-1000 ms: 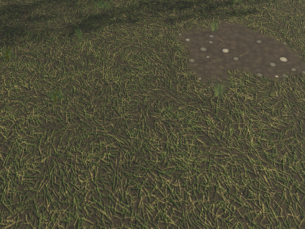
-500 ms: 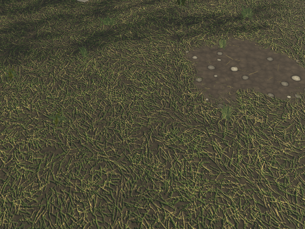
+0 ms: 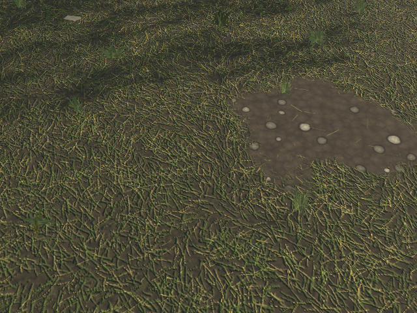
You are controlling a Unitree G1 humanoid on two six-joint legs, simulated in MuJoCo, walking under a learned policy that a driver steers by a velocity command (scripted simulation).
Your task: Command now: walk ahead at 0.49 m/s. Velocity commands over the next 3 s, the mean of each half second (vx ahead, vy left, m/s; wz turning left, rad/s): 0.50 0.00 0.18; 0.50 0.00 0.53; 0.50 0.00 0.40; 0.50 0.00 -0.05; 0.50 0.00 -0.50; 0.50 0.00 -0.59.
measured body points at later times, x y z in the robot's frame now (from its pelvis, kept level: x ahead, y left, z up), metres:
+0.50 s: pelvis +0.27 -0.08 +0.00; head +0.29 -0.09 +0.45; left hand +0.31 +0.19 -0.12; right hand +0.37 -0.34 -0.14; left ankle +0.26 +0.09 -0.65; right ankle +0.30 -0.17 -0.74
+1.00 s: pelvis +0.52 +0.04 -0.01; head +0.55 +0.06 +0.44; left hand +0.52 +0.34 -0.13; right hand +0.73 -0.17 -0.12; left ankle +0.54 +0.11 -0.74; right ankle +0.51 -0.14 -0.64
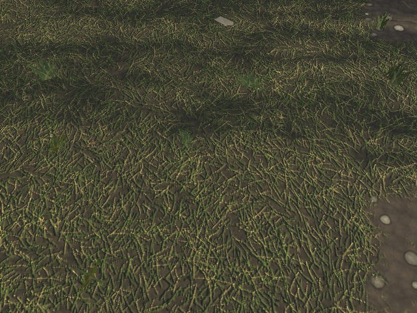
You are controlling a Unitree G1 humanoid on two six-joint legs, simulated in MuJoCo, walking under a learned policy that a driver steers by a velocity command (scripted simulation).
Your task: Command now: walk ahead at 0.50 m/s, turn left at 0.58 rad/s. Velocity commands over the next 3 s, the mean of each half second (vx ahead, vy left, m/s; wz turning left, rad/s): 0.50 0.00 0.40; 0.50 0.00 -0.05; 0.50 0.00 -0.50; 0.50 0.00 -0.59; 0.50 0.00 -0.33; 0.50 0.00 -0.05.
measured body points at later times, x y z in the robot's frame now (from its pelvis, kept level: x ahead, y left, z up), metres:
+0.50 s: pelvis +0.29 -0.04 +0.00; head +0.31 -0.04 +0.45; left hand +0.38 +0.24 -0.10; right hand +0.41 -0.29 -0.12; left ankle +0.16 +0.07 -0.64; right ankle +0.36 -0.12 -0.73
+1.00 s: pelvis +0.53 +0.07 +0.00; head +0.56 +0.09 +0.45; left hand +0.52 +0.35 -0.13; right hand +0.75 -0.16 -0.08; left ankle +0.57 +0.17 -0.73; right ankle +0.44 -0.10 -0.65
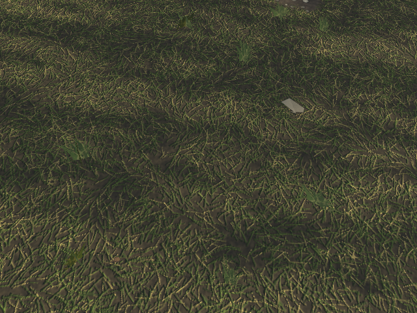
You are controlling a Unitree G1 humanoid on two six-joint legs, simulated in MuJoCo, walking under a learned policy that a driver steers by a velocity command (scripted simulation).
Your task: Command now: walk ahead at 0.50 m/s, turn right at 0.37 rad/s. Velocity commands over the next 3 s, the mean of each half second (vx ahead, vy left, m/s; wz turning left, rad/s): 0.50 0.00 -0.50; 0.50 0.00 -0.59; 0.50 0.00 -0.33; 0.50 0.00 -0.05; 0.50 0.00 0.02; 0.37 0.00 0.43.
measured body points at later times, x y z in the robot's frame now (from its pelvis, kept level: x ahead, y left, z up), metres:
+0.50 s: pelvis +0.25 -0.07 -0.02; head +0.29 -0.09 +0.43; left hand +0.50 +0.13 -0.11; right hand +0.23 -0.36 -0.14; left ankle +0.11 +0.11 -0.65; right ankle +0.31 -0.16 -0.73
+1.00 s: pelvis +0.53 -0.13 -0.01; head +0.55 -0.14 +0.44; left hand +0.74 +0.07 -0.12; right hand +0.56 -0.46 -0.08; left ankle +0.66 -0.08 -0.73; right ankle +0.35 -0.17 -0.67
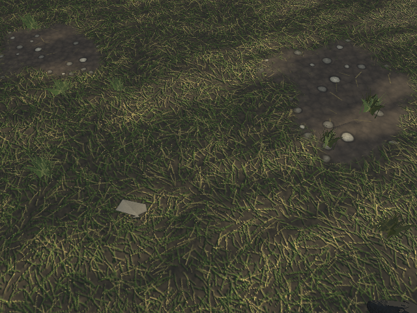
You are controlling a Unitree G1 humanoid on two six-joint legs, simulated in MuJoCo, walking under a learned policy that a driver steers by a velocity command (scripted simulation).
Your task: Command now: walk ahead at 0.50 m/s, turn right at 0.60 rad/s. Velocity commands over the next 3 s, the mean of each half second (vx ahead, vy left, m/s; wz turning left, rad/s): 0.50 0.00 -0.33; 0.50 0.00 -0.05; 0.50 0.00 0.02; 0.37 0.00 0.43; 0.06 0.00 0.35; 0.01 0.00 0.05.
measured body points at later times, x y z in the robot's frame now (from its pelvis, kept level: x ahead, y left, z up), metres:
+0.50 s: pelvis +0.26 -0.07 +0.00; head +0.29 -0.08 +0.45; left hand +0.50 +0.14 -0.07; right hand +0.23 -0.35 -0.13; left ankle +0.12 +0.11 -0.65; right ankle +0.32 -0.17 -0.73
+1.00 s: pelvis +0.54 -0.06 +0.00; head +0.57 -0.06 +0.44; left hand +0.60 +0.22 -0.14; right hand +0.69 -0.34 -0.09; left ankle +0.66 +0.01 -0.73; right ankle +0.34 -0.17 -0.68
